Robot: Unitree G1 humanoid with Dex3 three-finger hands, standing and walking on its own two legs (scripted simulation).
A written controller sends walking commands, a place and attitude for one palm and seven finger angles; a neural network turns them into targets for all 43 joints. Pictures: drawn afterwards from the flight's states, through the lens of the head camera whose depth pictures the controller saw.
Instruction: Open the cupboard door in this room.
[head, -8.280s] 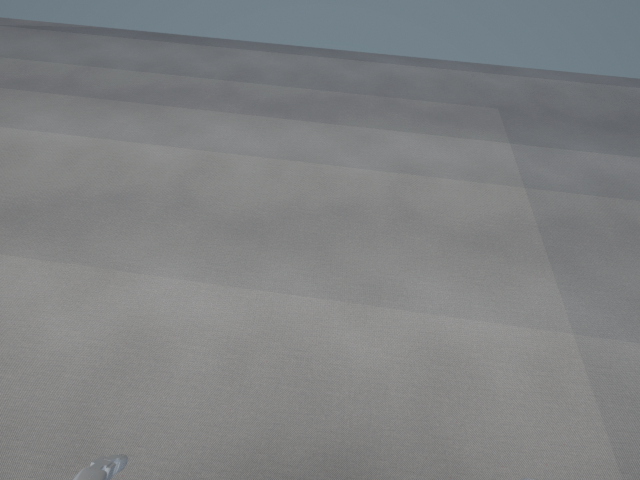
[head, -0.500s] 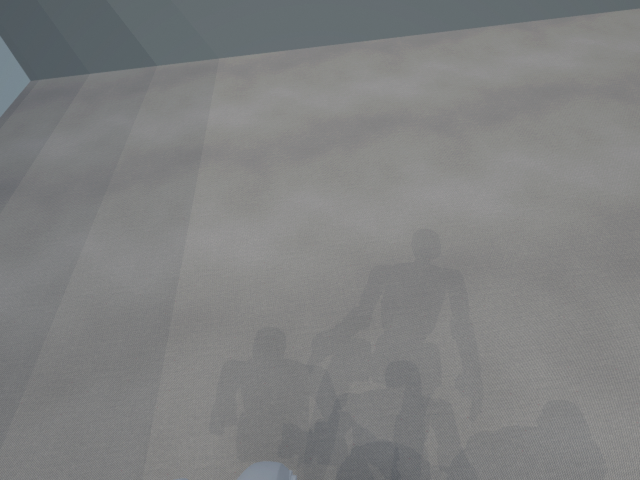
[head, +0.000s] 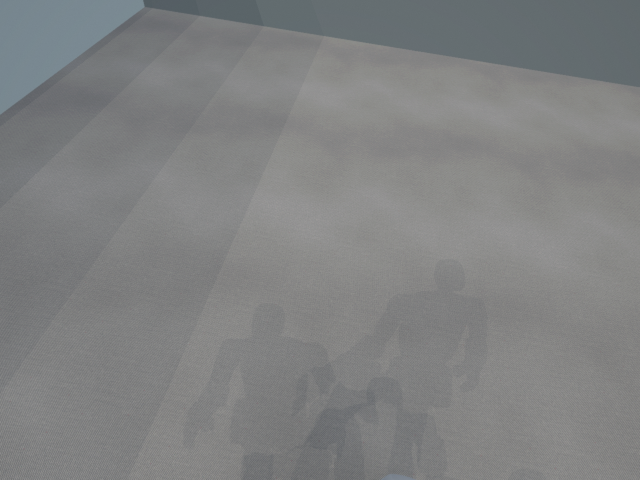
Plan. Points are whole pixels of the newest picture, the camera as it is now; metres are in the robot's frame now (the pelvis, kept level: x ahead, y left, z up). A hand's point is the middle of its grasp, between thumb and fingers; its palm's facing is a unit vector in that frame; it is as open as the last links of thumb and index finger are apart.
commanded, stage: turn or walk to find it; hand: left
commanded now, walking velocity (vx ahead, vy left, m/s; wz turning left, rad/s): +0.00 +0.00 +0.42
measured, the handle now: out of the picture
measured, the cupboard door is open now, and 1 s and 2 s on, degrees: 0 0 0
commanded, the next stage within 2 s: stand and wait in 1.54 s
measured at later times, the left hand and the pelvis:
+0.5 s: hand out of the picture +0.02 +0.14 -0.14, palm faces +0.22 -0.93 -0.29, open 7.4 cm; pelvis -0.02 -0.06 +0.00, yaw +13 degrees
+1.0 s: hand out of the picture -0.13 +0.19 -0.18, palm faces +0.47 -0.85 -0.23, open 7.4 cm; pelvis -0.07 -0.02 +0.00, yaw +25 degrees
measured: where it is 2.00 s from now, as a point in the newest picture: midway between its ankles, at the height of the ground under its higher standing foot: outside the picture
